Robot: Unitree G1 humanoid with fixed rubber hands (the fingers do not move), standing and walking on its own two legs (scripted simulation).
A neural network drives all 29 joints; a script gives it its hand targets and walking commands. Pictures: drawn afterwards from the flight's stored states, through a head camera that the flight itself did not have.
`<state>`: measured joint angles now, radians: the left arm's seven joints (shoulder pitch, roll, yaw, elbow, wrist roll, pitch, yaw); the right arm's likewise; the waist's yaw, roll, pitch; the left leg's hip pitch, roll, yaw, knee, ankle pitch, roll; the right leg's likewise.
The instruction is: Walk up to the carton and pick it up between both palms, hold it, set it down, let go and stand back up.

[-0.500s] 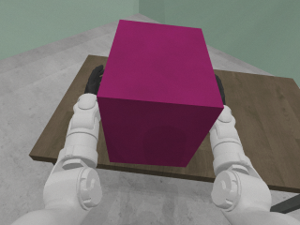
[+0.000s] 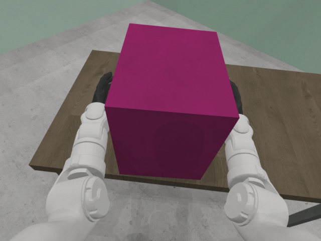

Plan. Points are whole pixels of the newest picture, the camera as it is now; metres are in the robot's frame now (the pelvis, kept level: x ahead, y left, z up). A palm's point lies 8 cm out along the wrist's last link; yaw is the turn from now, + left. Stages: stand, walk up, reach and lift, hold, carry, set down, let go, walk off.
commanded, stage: set down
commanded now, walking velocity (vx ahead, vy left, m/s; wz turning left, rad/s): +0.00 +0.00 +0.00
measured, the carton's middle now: (166, 105) +0.46 +0.00 +0.05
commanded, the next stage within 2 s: none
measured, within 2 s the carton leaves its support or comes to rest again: rests again in 0.70 s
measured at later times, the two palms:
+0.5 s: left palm (106, 109) +0.43 +0.16 +0.06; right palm (229, 118) +0.42 -0.17 +0.06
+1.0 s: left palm (106, 114) +0.42 +0.16 +0.05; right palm (228, 121) +0.41 -0.17 +0.05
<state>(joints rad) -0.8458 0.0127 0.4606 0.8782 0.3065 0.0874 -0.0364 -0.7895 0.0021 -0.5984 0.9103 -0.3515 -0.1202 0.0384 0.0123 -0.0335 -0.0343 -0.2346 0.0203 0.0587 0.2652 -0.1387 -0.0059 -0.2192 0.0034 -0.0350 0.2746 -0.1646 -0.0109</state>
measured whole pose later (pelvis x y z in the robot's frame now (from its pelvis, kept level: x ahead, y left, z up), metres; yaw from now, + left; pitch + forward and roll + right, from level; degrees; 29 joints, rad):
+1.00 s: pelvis -0.01 +0.00 +0.00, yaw +0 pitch +14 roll +0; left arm -0.86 0.03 0.49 1.07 0.35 -0.14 0.00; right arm -0.80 0.00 -0.66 1.00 -0.45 -0.26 0.02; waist 0.01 -0.02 -0.08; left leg -0.40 0.03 0.08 0.28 -0.12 0.00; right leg -0.38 0.00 -0.07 0.27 -0.13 -0.02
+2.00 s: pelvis +0.00 +0.01 +0.00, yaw -1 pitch +12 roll +0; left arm -0.81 -0.01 0.54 0.99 0.39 -0.20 -0.02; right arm -0.75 0.00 -0.63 0.96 -0.42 -0.31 0.05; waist 0.02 -0.02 -0.03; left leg -0.37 0.03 0.10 0.30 -0.15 0.01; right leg -0.35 -0.01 -0.06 0.28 -0.15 0.00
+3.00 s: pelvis -0.04 -0.01 -0.03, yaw -1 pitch +24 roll +0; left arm -1.16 0.36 -0.10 1.38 -0.33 -0.15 0.01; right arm -1.13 -0.38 0.17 1.33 0.49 -0.12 -0.01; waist 0.02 -0.02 -0.26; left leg -0.77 0.06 0.05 0.53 -0.17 -0.02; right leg -0.75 0.02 -0.06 0.52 -0.18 -0.04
